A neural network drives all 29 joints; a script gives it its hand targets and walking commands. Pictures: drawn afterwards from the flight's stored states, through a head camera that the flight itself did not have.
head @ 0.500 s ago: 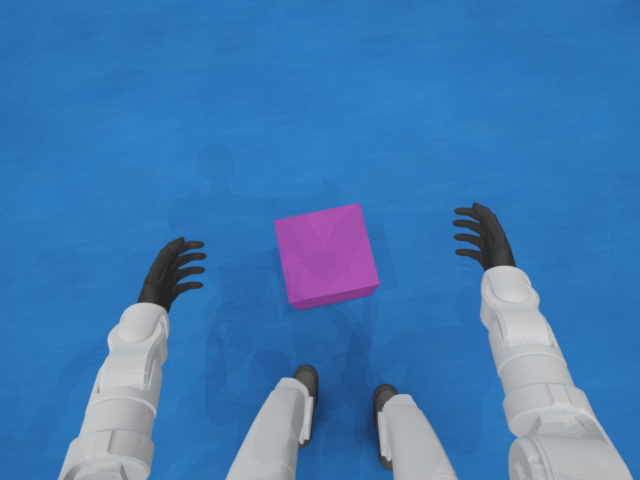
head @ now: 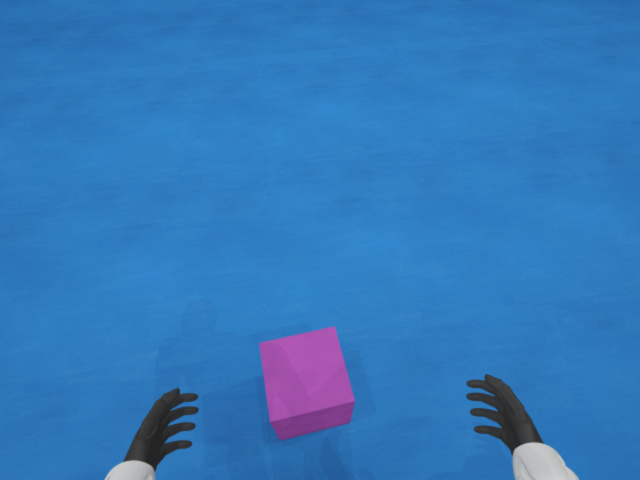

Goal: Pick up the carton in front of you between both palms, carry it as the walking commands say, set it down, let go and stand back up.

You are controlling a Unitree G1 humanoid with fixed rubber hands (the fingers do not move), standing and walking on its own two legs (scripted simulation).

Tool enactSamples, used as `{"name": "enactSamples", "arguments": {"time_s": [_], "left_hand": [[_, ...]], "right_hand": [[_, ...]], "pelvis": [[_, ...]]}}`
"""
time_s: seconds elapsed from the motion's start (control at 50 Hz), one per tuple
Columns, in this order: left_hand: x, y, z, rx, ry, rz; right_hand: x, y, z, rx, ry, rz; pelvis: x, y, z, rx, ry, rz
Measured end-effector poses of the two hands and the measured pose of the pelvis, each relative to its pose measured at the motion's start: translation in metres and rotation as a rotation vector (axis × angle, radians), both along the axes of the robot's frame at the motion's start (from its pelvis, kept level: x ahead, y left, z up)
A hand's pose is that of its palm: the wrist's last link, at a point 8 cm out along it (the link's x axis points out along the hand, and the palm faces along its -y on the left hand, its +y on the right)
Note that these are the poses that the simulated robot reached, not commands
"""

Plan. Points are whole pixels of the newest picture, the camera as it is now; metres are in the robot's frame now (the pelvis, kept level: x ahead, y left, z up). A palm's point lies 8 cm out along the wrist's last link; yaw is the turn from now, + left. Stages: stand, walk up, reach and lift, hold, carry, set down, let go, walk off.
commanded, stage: let go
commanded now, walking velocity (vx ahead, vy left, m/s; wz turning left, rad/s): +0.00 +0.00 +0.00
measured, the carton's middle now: (306, 384) +0.41 +0.07 -0.65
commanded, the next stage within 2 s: stand in 0.44 s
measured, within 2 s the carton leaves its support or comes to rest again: neither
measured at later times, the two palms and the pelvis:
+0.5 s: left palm (123, 460) +0.15 +0.26 -0.07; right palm (528, 469) +0.15 -0.23 -0.07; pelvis -0.01 +0.01 +0.00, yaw +0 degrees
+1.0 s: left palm (94, 469) +0.15 +0.31 -0.10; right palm out of the picture +0.13 -0.26 -0.08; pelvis +0.01 +0.03 +0.00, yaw -2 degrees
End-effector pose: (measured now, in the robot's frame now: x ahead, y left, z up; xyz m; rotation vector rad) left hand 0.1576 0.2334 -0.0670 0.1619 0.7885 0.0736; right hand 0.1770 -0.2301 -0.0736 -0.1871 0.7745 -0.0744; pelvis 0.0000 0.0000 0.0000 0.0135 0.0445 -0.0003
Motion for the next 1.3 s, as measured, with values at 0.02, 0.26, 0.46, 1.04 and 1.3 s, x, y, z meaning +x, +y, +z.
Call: {"name": "enactSamples", "arguments": {"time_s": [0.02,0.26,0.46,1.04,1.3], "left_hand": [[0.001,-0.002,0.000,-0.001,-0.002,-0.004],[0.005,-0.007,0.000,0.025,0.016,-0.024],[-0.002,0.018,0.003,0.074,0.022,0.018],[-0.010,0.078,-0.035,0.179,0.161,-0.001],[-0.033,0.085,-0.036,0.195,0.216,0.010]], "right_hand": [[-0.004,-0.003,0.002,0.000,0.003,-0.003],[-0.024,-0.008,0.008,0.011,0.013,-0.023],[-0.027,0.006,0.002,-0.018,0.014,-0.013],[-0.054,-0.034,-0.009,-0.211,0.196,-0.106],[-0.073,-0.042,-0.012,-0.215,0.243,-0.119]], "pelvis": [[0.000,-0.001,0.000,0.000,-0.014,0.000],[-0.003,-0.004,-0.001,-0.001,-0.109,-0.004],[-0.007,0.009,-0.004,-0.008,-0.118,0.002],[0.011,0.031,-0.002,-0.018,-0.053,-0.027],[0.004,0.030,0.001,-0.018,-0.067,-0.027]]}}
